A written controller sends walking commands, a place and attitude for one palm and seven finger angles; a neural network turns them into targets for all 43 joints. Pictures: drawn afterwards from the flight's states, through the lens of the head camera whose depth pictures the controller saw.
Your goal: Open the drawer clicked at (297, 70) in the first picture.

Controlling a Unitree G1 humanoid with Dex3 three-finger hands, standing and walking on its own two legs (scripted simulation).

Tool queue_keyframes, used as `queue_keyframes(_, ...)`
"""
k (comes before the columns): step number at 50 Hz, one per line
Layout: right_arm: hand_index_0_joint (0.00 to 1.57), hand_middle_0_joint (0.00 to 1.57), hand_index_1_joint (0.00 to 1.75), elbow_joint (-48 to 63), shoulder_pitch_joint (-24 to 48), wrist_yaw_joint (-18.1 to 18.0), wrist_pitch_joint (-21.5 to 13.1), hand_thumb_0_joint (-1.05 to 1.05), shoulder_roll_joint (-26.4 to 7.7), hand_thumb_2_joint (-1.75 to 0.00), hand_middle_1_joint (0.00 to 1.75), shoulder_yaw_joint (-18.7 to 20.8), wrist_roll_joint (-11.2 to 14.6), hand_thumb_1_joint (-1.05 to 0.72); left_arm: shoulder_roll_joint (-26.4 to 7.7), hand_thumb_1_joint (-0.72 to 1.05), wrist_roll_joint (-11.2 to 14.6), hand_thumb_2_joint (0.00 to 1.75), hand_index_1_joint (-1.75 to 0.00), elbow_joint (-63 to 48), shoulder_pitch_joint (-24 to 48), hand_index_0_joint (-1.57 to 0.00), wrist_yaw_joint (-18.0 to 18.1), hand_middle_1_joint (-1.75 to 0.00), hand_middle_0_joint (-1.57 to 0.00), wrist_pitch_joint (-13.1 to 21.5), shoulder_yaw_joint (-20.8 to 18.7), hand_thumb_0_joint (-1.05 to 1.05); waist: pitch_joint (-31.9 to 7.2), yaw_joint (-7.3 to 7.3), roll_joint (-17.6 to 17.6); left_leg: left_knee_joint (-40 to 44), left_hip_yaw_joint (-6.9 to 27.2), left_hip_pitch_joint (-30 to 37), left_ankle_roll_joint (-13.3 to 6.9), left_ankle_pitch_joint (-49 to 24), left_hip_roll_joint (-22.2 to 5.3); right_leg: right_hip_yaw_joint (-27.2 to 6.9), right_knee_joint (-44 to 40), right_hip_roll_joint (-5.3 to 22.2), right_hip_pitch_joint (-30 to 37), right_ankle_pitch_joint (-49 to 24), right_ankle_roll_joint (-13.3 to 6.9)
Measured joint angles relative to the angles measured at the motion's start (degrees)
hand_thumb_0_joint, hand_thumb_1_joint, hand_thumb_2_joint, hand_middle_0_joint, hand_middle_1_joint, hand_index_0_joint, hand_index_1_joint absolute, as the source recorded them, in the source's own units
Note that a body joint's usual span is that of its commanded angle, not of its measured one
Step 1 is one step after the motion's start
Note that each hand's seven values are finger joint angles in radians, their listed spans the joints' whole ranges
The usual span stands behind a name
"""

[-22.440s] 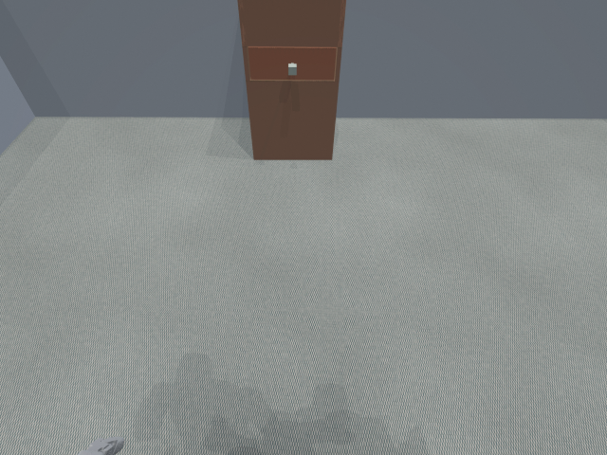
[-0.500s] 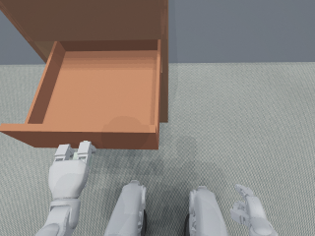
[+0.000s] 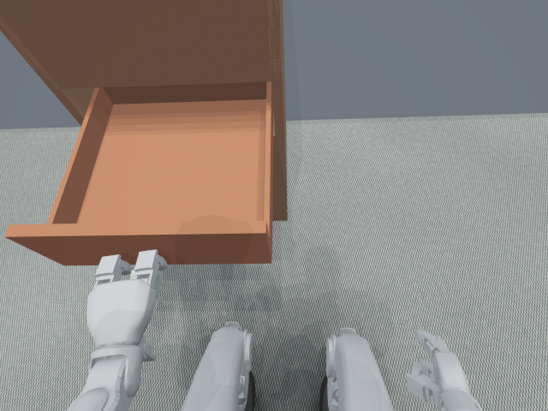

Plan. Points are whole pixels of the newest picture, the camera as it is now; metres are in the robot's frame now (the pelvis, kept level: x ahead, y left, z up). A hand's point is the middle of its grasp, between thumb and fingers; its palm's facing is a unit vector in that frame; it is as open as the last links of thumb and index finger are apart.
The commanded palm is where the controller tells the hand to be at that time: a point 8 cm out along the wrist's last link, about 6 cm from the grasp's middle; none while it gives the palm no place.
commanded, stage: lift the hand off the handle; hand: left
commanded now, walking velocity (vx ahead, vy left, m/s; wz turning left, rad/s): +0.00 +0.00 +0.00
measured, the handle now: (147, 272) +0.31 +0.23 -0.06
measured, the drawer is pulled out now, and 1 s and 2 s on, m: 0.30 0.30 0.30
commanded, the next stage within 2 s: none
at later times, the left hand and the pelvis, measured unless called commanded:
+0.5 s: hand (131, 299) +0.27 +0.24 -0.05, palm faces -0.03 -0.03 -1.00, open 13.8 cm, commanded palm +0.25 +0.23 +0.00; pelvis +0.01 +0.01 +0.02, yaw +0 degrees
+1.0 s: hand (122, 292) +0.27 +0.24 -0.02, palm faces -0.05 -0.04 -1.00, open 13.7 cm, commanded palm +0.25 +0.24 +0.04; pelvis +0.03 +0.00 +0.05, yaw +0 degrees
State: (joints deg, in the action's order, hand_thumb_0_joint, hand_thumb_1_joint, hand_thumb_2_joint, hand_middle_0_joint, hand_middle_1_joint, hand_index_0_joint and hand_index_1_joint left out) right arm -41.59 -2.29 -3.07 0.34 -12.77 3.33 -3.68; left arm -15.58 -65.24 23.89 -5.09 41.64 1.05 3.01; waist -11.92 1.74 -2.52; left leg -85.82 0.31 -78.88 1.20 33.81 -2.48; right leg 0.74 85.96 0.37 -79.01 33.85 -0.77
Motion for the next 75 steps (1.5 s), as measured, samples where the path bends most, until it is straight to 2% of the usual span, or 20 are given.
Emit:
queue_keyframes(10, 0.20, 0.20, 0.30, -0.2, -0.1, -0.3, -0.9, 0.01, 0.9, -0.90, 0.30, -0.8, -0.6, -0.91, -1.3, -0.48, -1.5, 0.30, -1.22, 3.3, 3.0, -0.34, -0.9, -1.20, -0.32, 1.9, -0.7, 0.00, -0.7, -0.54, 0.9, 0.2, 0.7, 0.0, 0.1, 0.3, -0.1, 0.7, -0.7, -0.1, 0.5, 0.2, -0.1)
queue_keyframes(17, 0.20, 0.20, 0.30, 1.0, 0.0, 0.2, 0.4, 0.01, 0.6, -0.90, 0.30, -0.4, -0.3, -0.91, -0.3, -0.48, -0.1, 0.30, -1.21, -1.7, -0.6, -0.34, -0.7, -1.20, -0.32, -0.2, 0.1, 0.00, 0.0, -0.36, 0.2, 1.5, 0.2, 2.1, -0.4, 0.5, -0.1, 0.2, -2.3, -0.1, 2.6, 0.1, 0.4)
queue_keyframes(24, 0.20, 0.20, 0.30, 1.0, -0.7, -0.2, 0.4, 0.01, 1.0, -0.90, 0.30, -1.0, -0.1, -0.91, -0.4, -0.48, 0.0, 0.30, -1.20, -1.3, -1.0, -0.33, -1.3, -1.20, -0.32, -2.2, 0.8, 0.00, -0.1, -0.26, 0.5, 4.6, 0.0, 5.3, -0.4, -0.3, 0.1, 0.1, -5.3, 0.0, 5.7, -0.6, 0.5)
queue_keyframes(33, 0.20, 0.20, 0.30, 2.1, -1.3, -0.4, 0.5, 0.01, 0.8, -0.90, 0.30, -1.1, -0.2, -0.91, -0.8, -0.48, 0.4, 0.30, -1.21, -2.6, -2.5, -0.33, -3.0, -1.20, -0.32, -2.0, 1.2, 0.00, -0.1, -0.91, 0.5, 7.3, 0.2, 8.8, -0.3, -0.6, 0.0, 0.4, -8.2, -0.1, 9.3, -1.0, 0.3)
queue_keyframes(43, 0.20, 0.20, 0.30, 2.5, -1.5, 0.0, 1.1, 0.01, 0.3, -0.90, 0.30, -0.9, -0.2, -0.91, -0.6, -0.48, 0.2, 0.30, -1.20, -3.1, -4.1, -0.33, -2.1, -1.20, -0.32, -2.1, 0.7, 0.00, 0.1, -0.74, 0.5, 9.6, -0.1, 12.0, -0.3, -0.8, -0.1, 0.2, -10.3, -0.3, 12.4, -1.1, 0.4)
queue_keyframes(57, 0.20, 0.20, 0.30, 2.6, -2.2, -0.4, 0.8, 0.01, 0.5, -0.90, 0.30, -1.2, 0.0, -0.91, -1.5, -0.48, 1.0, 0.30, -1.22, -4.6, -5.3, -0.36, -4.1, -1.20, -0.32, -1.9, 0.6, 0.00, 0.7, -0.92, 0.4, 12.9, -0.1, 15.9, -0.2, -1.5, -0.1, 0.2, -13.6, -0.3, 16.4, -1.9, 0.3)
queue_keyframes(75, 0.20, 0.20, 0.30, 3.3, -3.4, 0.1, 1.5, 0.01, 0.4, -0.90, 0.30, -1.5, 0.6, -0.91, -1.5, -0.48, 2.0, 0.30, -1.21, -7.2, -6.8, -0.34, -5.2, -1.20, -0.32, -4.1, 0.7, 0.00, 1.0, -0.85, 0.2, 18.2, -0.6, 22.7, -0.3, -2.8, -0.2, -0.2, -18.9, -0.5, 23.0, -3.4, 0.5)
